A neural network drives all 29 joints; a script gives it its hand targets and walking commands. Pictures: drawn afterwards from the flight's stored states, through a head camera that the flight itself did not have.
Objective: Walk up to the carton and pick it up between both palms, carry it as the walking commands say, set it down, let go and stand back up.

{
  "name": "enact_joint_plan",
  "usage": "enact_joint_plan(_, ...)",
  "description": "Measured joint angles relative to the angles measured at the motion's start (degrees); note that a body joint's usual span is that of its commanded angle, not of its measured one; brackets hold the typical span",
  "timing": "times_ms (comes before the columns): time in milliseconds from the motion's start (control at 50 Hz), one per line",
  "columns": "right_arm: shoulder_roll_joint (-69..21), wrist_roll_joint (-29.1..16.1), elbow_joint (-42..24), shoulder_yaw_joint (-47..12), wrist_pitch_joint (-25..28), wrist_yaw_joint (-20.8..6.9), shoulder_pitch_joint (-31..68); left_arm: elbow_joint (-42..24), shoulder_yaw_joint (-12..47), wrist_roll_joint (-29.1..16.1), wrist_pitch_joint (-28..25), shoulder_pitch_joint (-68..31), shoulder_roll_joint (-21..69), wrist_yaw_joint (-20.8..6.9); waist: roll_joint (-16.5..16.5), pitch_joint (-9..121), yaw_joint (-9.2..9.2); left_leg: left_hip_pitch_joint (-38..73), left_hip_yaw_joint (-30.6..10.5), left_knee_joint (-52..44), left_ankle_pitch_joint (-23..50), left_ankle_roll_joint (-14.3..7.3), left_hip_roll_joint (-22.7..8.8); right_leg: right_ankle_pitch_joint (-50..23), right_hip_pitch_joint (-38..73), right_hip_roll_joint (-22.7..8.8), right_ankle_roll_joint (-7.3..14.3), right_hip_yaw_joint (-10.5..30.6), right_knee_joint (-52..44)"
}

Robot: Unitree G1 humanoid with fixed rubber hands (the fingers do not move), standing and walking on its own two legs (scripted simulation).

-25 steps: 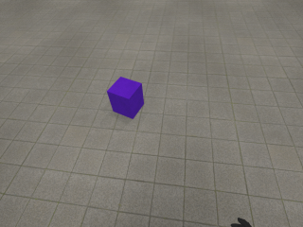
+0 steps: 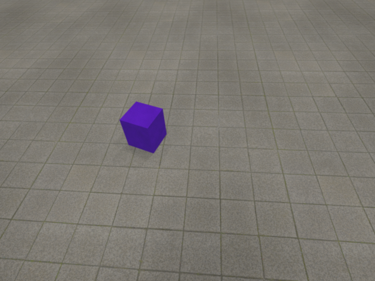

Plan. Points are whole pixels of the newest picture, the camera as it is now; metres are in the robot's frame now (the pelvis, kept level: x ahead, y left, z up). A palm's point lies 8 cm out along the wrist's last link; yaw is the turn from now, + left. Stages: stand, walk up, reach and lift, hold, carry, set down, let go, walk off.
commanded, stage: walk up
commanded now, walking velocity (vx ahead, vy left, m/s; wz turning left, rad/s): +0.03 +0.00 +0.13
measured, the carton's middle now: (144, 127) +1.18 +0.30 -0.64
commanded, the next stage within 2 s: none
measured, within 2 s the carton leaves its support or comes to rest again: neither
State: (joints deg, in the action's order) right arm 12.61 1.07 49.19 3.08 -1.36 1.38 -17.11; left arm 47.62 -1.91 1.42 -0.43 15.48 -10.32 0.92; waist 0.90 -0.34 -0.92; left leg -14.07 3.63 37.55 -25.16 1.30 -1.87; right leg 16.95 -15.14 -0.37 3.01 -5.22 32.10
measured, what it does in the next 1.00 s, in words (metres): steps on the spot: left foot, then right foot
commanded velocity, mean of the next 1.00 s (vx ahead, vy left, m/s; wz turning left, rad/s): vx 0.04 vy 0.00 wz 0.02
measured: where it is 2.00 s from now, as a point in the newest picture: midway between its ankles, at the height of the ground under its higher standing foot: outside the picture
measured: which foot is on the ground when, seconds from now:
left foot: up 0.00-0.28, down 0.30-0.62, up 0.64-0.96, down 0.98-1.00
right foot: down 0.00-0.32, up 0.34-0.58, down 0.60-1.00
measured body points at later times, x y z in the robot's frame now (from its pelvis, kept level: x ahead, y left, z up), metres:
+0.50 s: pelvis -0.01 +0.02 +0.01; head +0.00 +0.03 +0.46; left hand +0.08 +0.26 -0.13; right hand +0.08 -0.23 -0.12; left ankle -0.01 +0.13 -0.73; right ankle -0.02 -0.09 -0.70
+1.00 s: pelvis -0.01 +0.01 +0.00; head +0.01 +0.01 +0.45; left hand +0.05 +0.27 -0.13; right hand +0.12 -0.23 -0.12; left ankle -0.02 +0.13 -0.74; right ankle +0.00 -0.09 -0.73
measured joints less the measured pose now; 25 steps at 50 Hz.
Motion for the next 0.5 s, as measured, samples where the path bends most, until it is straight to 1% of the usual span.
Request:
enact_joint_plan(20,-0.1,-0.1,-0.3,0.0,-0.4,-0.2,0.1,-0.1,-0.1,0.0,0.0,0.0,-0.2,0.2,-0.1,-0.2,0.09,-2.1,-0.5,4.4,-1.7,0.3,0.3,0.1,0.2,-0.1,0.2,-0.3,-0.5)
enact_joint_plan(60,0.0,0.1,-1.1,0.0,-0.7,-0.5,0.8,0.1,-0.3,0.0,0.0,0.4,-0.6,0.4,-0.3,-0.6,0.53,-5.4,-1.1,10.7,-1.9,0.6,0.6,-1.1,0.9,-0.3,0.2,-0.5,-2.6)
enact_joint_plan(120,0.1,0.4,-2.2,0.1,-0.7,-0.7,2.2,0.6,-0.6,-0.1,-0.1,1.0,-1.1,0.4,-0.6,-0.7,1.05,-8.1,-1.6,13.7,0.4,1.0,0.4,-2.9,1.7,-0.3,0.4,-0.5,-5.6)
enact_joint_plan(160,0.1,0.4,-2.8,0.1,-0.8,-0.8,3.2,0.7,-0.7,-0.2,-0.2,1.3,-1.4,0.3,-0.8,-0.6,1.46,-7.8,-1.8,11.0,1.6,1.0,0.2,-3.6,1.9,-0.3,0.3,-0.3,-6.7)
enact_joint_plan(220,-0.3,0.3,-3.7,-0.2,-0.9,-0.7,4.6,0.7,-0.5,-0.4,0.0,1.1,-1.6,0.3,-1.0,-0.5,1.88,-5.7,-1.6,4.1,2.7,0.8,-0.1,-3.9,1.8,-0.2,-0.1,-0.2,-7.0)
enact_joint_plan(280,-0.9,0.0,-4.2,-0.4,-0.5,-0.6,5.5,0.8,-0.4,-0.5,0.5,0.5,-1.8,0.3,-0.8,-0.4,1.72,-1.9,-0.4,-5.6,8.1,0.3,-0.3,-3.1,1.1,-0.1,-0.8,-0.9,-5.5)
enact_joint_plan(300,-0.8,0.0,-4.4,-0.4,-0.2,-0.6,5.4,0.8,-0.3,-0.5,0.6,0.4,-1.7,0.3,-0.2,-0.2,1.60,-0.6,-0.4,-8.3,10.2,-0.2,-0.6,-2.6,0.6,0.2,-1.1,-1.4,-4.4)
enact_joint_plan(320,-1.3,0.2,-4.1,-0.3,0.1,-0.5,5.4,0.8,-0.4,-0.5,0.7,-0.1,-1.9,0.3,-0.9,-0.2,1.54,-0.6,-0.4,-8.5,10.1,-0.9,-0.2,-1.8,-0.1,-0.3,-1.4,-1.5,-2.8)
enact_joint_plan(360,-1.9,0.5,-3.7,-0.3,0.4,-0.6,4.9,0.6,-0.5,-0.6,1.1,-0.6,-2.0,0.2,-2.1,-0.2,1.51,-0.8,-0.3,-8.0,9.6,-1.9,0.8,2.2,-1.6,-0.7,-2.5,-0.1,1.2)
enact_joint_plan(400,-2.2,0.8,-3.2,-0.3,0.6,-0.5,4.3,0.4,-0.7,-0.4,1.5,-0.7,-1.8,-0.1,-2.6,0.0,1.40,0.2,0.1,-9.4,10.0,-2.4,1.0,6.7,-4.1,-0.2,-3.1,1.7,8.9)
enact_joint_plan(440,-2.2,0.6,-2.3,-0.4,0.7,-0.1,3.7,0.4,-0.8,-0.4,1.8,-0.8,-1.6,-0.3,-2.6,0.0,1.09,1.5,0.6,-11.4,11.0,-2.4,0.8,7.7,-6.1,0.1,-3.4,2.6,15.6)
enact_joint_plan(460,-2.2,0.5,-1.9,-0.4,0.8,0.1,3.4,0.4,-0.8,-0.4,1.9,-0.8,-1.5,-0.4,-2.6,-0.1,0.95,2.1,0.8,-12.2,11.4,-2.3,0.7,7.5,-6.4,0.1,-3.5,2.7,16.9)
enact_joint_plan(500,-2.1,0.5,-1.2,-0.5,1.0,0.2,2.9,0.3,-0.6,-0.4,1.9,-0.9,-1.2,-0.5,-2.5,-0.1,0.71,2.8,1.2,-13.3,12.0,-2.1,0.7,6.8,-5.9,-0.3,-3.5,2.8,15.1)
